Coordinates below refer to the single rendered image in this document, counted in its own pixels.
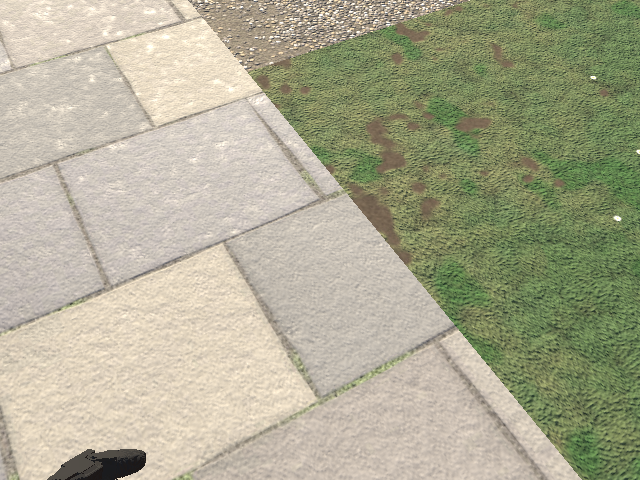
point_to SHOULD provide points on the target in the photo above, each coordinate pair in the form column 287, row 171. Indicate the left robot hand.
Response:
column 107, row 465

